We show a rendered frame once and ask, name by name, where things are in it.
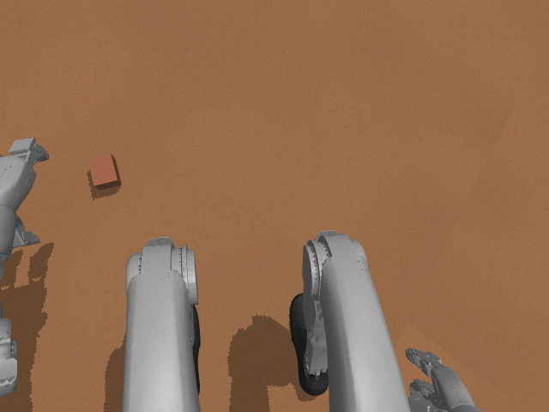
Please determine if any small box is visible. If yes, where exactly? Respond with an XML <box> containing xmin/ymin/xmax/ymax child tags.
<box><xmin>87</xmin><ymin>154</ymin><xmax>122</xmax><ymax>191</ymax></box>

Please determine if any left robot arm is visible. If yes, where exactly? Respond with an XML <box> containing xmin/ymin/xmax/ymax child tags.
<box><xmin>0</xmin><ymin>205</ymin><xmax>17</xmax><ymax>397</ymax></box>

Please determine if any right robot foot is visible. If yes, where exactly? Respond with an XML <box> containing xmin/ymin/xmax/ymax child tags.
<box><xmin>290</xmin><ymin>293</ymin><xmax>329</xmax><ymax>396</ymax></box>

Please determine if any right robot hand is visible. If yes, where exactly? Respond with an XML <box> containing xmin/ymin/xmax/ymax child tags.
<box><xmin>405</xmin><ymin>348</ymin><xmax>476</xmax><ymax>412</ymax></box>

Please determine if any left robot hand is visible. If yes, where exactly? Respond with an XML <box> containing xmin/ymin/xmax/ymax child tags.
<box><xmin>0</xmin><ymin>137</ymin><xmax>49</xmax><ymax>248</ymax></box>

